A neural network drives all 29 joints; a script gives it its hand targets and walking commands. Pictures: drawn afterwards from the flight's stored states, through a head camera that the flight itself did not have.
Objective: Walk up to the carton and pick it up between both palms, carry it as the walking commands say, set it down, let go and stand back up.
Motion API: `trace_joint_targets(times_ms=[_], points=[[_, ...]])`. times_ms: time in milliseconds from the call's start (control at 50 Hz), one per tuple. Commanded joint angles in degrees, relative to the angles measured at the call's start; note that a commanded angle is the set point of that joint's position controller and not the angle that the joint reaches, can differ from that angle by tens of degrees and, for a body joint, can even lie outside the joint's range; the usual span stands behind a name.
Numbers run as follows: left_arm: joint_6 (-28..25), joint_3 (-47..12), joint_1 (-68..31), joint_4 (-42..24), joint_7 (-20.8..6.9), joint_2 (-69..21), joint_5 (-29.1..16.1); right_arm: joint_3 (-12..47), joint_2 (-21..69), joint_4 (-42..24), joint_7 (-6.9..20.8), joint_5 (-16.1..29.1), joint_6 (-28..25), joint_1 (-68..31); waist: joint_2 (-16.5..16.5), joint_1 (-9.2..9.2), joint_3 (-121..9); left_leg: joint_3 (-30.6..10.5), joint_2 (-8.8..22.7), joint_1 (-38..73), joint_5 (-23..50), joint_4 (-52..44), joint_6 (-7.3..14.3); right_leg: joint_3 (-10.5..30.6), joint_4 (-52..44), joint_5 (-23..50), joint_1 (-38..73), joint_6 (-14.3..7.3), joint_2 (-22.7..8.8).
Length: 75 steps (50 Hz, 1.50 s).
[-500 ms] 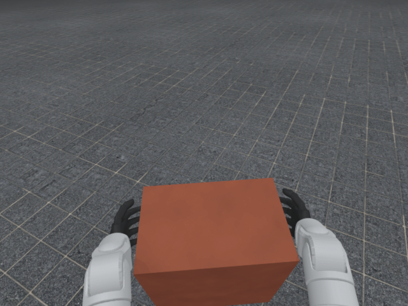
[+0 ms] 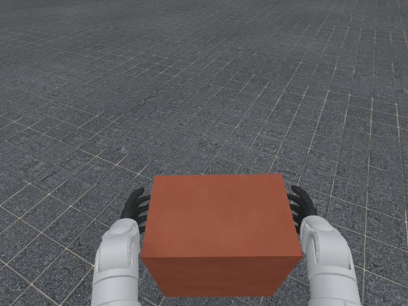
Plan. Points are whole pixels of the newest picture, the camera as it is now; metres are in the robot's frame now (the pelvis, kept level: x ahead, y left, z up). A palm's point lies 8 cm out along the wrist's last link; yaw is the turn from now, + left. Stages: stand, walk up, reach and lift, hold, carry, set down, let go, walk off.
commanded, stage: carry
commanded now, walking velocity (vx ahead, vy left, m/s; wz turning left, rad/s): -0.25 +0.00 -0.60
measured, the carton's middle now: (217, 240) +0.29 -0.01 -0.04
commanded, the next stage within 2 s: none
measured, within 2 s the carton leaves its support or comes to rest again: neither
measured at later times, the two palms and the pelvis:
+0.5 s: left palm (113, 250) +0.22 +0.18 +0.07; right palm (323, 253) +0.20 -0.17 +0.09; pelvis -0.04 +0.02 -0.01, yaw -8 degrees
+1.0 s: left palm out of the picture +0.12 +0.12 +0.08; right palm out of the picture -0.04 -0.19 +0.06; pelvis -0.17 +0.08 -0.02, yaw -30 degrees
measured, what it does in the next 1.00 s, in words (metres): walks backwards, turning right: left foot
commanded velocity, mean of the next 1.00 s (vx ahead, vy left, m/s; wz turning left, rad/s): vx -0.25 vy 0.00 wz -0.60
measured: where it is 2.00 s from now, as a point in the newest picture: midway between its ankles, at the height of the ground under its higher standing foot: outside the picture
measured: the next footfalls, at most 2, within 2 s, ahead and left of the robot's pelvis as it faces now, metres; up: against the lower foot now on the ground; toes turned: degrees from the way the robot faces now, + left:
left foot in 0.52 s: +0.00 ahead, +0.13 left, +0.00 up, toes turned -6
right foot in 1.02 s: -0.21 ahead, +0.02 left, +0.00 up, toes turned -33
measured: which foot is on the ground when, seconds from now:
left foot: down 0.00-0.28, up 0.30-0.50, down 0.52-1.00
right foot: down 0.00-0.54, up 0.56-1.00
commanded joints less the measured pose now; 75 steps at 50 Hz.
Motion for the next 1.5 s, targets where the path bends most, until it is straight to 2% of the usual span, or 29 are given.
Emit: trace_joint_targets(times_ms=[0, 120, 200, 240, 300, 420, 460, 480, 520, 540, 600, 820, 900, 920, 940, 960, 980, 1060, 1120, 1200, 1240, 1300, 1320, 1340, 1360, 1380, 1400, 1440, 1480], points=[[3.1, -46.9, -34.1, -21.4, -8.7, -50.0, -21.5, 47.7, 52.2, -19.3, 11.3, 21.2, 1.2, -35.7, 0.1, -0.21, -15.5, 0.3, 10.4, -2.9, 21.6, 6.3, 1.6, 1.5, 10.9, 18.2, -13.2, -1.9, -5.1], [15.2, -53.0, -20.7, -42.9, -3.8, -50.7, -30.0, 55.2, 52.8, -41.6, 4.2, 27.6, 12.5, -23.9, -1.9, -0.17, -32.2, 1.6, 12.7, 0.2, 47.9, 16.0, 4.8, 3.1, 15.9, 31.9, -8.5, -2.6, -5.3], [22.7, -49.6, -4.5, -47.6, -0.2, -41.2, -28.3, 54.7, 46.0, -45.5, 0.2, 27.5, 20.2, -11.0, -4.4, 1.46, -34.6, 5.9, 8.5, -12.2, 26.0, 22.2, 2.6, 9.9, 14.7, 53.6, 2.6, -4.9, -10.2], [26.1, -49.5, -4.7, -48.4, 0.9, -40.4, -28.2, 54.3, 46.7, -45.4, -0.8, 27.5, 24.1, -10.5, -18.2, 1.60, -27.4, 8.9, 3.0, -25.2, -13.9, 24.5, -0.9, 19.0, 9.1, 66.9, 6.6, -8.7, -15.8], [28.8, -50.4, -11.4, -56.2, 1.5, -38.9, -30.1, 51.6, 45.9, -47.0, -1.4, 28.2, 26.7, -10.7, -9.9, 0.86, -17.7, 6.4, 2.0, -19.9, -19.8, 22.6, -2.0, 22.3, 0.2, 37.7, -9.7, -8.9, -14.4], [30.7, -52.5, -17.9, -56.5, 2.7, -38.3, -31.1, 47.8, 45.0, -43.7, -2.6, 26.0, 27.8, -11.5, -10.1, -0.10, -17.2, 8.8, 1.9, -3.1, -3.7, 7.8, -1.3, 17.6, -2.8, -0.7, -28.1, -6.0, -7.5], [31.1, -51.8, -13.7, -54.3, 3.5, -38.3, -29.8, 47.0, 43.2, -44.7, -2.4, 26.3, 27.7, -9.0, 4.0, -0.87, -20.6, -2.4, 13.8, 5.3, -2.4, -7.6, 3.7, 8.7, 11.7, -11.3, -32.5, -0.8, 1.0], [30.7, -53.2, -13.9, -56.3, 3.8, -40.5, -30.8, 46.7, 43.4, -45.3, -2.3, 26.7, 27.6, -8.8, 19.3, 0.39, -21.6, -14.6, 31.9, 4.6, 17.0, -7.4, 8.9, -1.2, 30.9, -21.4, -37.4, 0.6, 5.3], [29.9, -52.5, -17.7, -54.8, 3.5, -42.1, -31.2, 46.4, 45.1, -48.1, -2.1, 27.0, 26.1, -13.1, 11.0, 0.69, -20.0, -3.8, 29.9, -0.5, 37.9, -1.6, 11.2, -3.6, 47.7, -20.2, -35.2, 0.8, 0.9], [29.5, -54.1, -20.1, -55.8, 3.2, -43.6, -31.9, 46.1, 46.2, -48.9, -1.4, 27.2, 25.5, -13.5, 11.0, 0.20, -20.5, 0.9, 26.0, -3.4, 32.8, -2.6, 12.1, -4.7, 50.3, -17.0, -32.0, 1.5, -0.4], [27.5, -57.5, -21.0, -59.6, 3.1, -44.5, -33.9, 46.0, 45.5, -49.6, -1.0, 26.5, 23.4, -9.6, 8.2, 0.90, -20.4, 7.4, 19.1, 1.8, 45.3, 1.4, 6.3, -5.7, 46.3, -13.0, -34.9, 1.6, -0.9], [31.7, -48.7, -10.6, -44.8, 4.5, -37.6, -26.7, 43.5, 36.6, -44.2, -2.1, 23.9, 26.2, -8.5, 14.6, 0.47, -18.0, 9.4, 23.9, -10.8, 7.4, -2.6, 9.1, -9.0, 32.6, -12.2, -21.9, 0.8, -2.7], [30.2, -47.3, -12.0, -45.1, 2.8, -41.3, -27.7, 48.5, 41.5, -48.8, -2.6, 25.4, 25.4, -14.9, 9.4, 1.14, -15.8, 11.7, 26.8, -14.2, -2.5, -0.2, 7.1, -5.0, 18.0, -13.2, -14.6, -2.8, -6.3], [29.4, -47.0, -10.0, -45.7, 2.2, -42.0, -28.1, 50.6, 41.8, -50.5, -2.7, 25.9, 25.2, -14.7, -2.5, 2.09, -17.3, 14.4, 24.6, -19.7, -7.6, 6.1, 4.1, -4.8, 8.8, -8.8, -7.7, -4.1, -4.7], [29.4, -46.5, -9.4, -45.0, 2.0, -40.5, -28.5, 50.0, 39.8, -48.2, -2.9, 25.0, 25.6, -12.1, -7.8, 2.59, -14.2, 18.1, 18.2, -26.1, -16.4, 14.1, 2.1, 5.2, -0.7, -8.7, -5.5, -5.2, -7.7], [28.7, -45.2, -9.7, -46.4, 2.1, -38.8, -27.7, 51.5, 40.5, -48.5, -2.7, 25.7, 25.5, -13.7, -24.7, 1.44, -13.9, 17.5, 10.2, -34.0, -25.1, 30.2, -2.3, 26.2, -7.4, 7.0, -7.1, -9.0, -20.0], [28.8, -44.9, -8.4, -45.3, 1.7, -40.2, -28.6, 52.6, 41.5, -48.0, -2.7, 25.9, 26.1, -14.7, -23.2, 1.14, -11.2, 8.4, 7.8, -35.9, -25.6, 40.1, -3.0, 28.3, -6.1, 17.7, -12.3, -10.6, -21.6], [26.6, -46.8, -12.3, -51.6, 0.4, -44.2, -30.4, 56.2, 49.6, -51.1, -2.4, 29.4, 23.7, -21.0, -7.2, 0.52, -14.4, 6.6, 6.6, -38.0, -11.5, 49.1, -3.6, 17.8, -0.2, 34.7, -4.8, -5.3, -13.4], [26.5, -45.3, -10.2, -51.8, 0.8, -40.6, -28.8, 55.1, 49.1, -45.2, -2.3, 28.7, 24.7, -13.9, -3.0, 0.16, -13.6, 7.7, 4.9, -37.6, -10.6, 52.1, -3.6, 17.2, -5.8, 19.8, -6.1, 0.9, -12.5], [25.9, -45.4, -7.8, -52.9, 0.6, -41.0, -29.5, 57.5, 50.3, -50.1, -2.9, 29.4, 24.4, -14.6, -12.6, -0.20, -18.1, 9.6, 1.6, -30.3, -10.7, 44.1, -4.1, 15.7, -8.0, 31.1, -0.8, 8.7, -8.6], [25.6, -45.4, -5.9, -54.2, 0.7, -39.9, -29.7, 58.1, 49.7, -50.9, -3.4, 29.3, 24.4, -12.9, -16.6, -0.03, -19.6, 9.5, 1.0, -28.1, -13.2, 39.0, -3.9, 16.5, -4.7, 52.5, 1.5, 10.4, -8.4], [25.7, -45.1, -4.2, -54.9, 0.4, -42.9, -30.0, 59.2, 51.5, -57.2, -4.5, 30.8, 23.2, -15.5, -26.8, -1.14, -20.6, 21.5, -2.9, -5.5, -22.8, 14.4, -2.2, 2.7, -4.3, 76.7, -9.9, 34.1, 0.9], [26.0, -45.3, -6.9, -55.8, 0.4, -42.6, -30.3, 56.7, 50.2, -56.7, -5.1, 29.9, 23.0, -14.1, -13.6, -4.16, -27.1, 19.9, 1.4, 1.2, -12.5, -5.0, 5.0, -2.6, 20.3, 64.9, -8.6, 38.6, 7.8], [25.8, -46.7, -3.5, -56.9, 0.7, -40.3, -31.3, 54.9, 48.9, -52.5, -5.1, 28.3, 23.1, -10.9, 15.9, -1.99, -30.3, 9.9, 17.1, -3.4, 13.3, -9.0, 10.9, 4.2, 56.9, 0.4, -7.4, 27.0, 8.1], [25.5, -51.0, -6.9, -57.6, 0.6, -39.8, -33.5, 52.9, 47.5, -51.4, -4.7, 25.9, 22.9, -8.3, 13.8, -0.04, -30.3, 2.5, 24.6, -12.8, 20.6, 3.5, 9.9, 19.1, 62.8, -28.5, -6.0, 10.6, -1.7], [24.9, -50.6, -7.0, -57.9, 0.7, -38.4, -32.5, 53.7, 48.2, -50.5, -4.1, 26.0, 22.6, -6.7, 9.0, 0.13, -24.3, 2.9, 23.5, -21.7, 15.6, 7.3, 7.7, 21.1, 57.8, -28.1, -7.7, 1.6, -5.5], [24.8, -50.8, -5.1, -56.1, 0.9, -39.0, -31.8, 55.2, 47.5, -52.1, -4.0, 26.4, 22.2, -7.8, 2.3, 1.71, -23.0, 4.6, 21.9, -18.6, 16.1, 8.5, 5.8, 17.5, 48.6, -26.4, -11.1, -2.0, -5.8], [25.1, -48.7, -4.0, -52.8, 2.0, -40.3, -28.3, 56.2, 43.8, -55.6, -2.5, 28.8, 23.3, -11.9, 7.8, 1.51, -20.4, 10.8, 24.7, 3.4, 22.1, 9.4, 6.8, 3.2, 38.1, -22.0, -34.1, 0.9, 0.2], [27.7, -46.4, -1.2, -49.2, 4.1, -35.2, -24.5, 52.0, 38.6, -47.7, -3.0, 25.5, 25.6, -4.6, 13.9, 1.30, -15.4, 17.7, 27.5, 16.7, 47.3, 12.8, 3.4, -5.7, 31.0, -18.4, -43.0, 1.4, -0.1]])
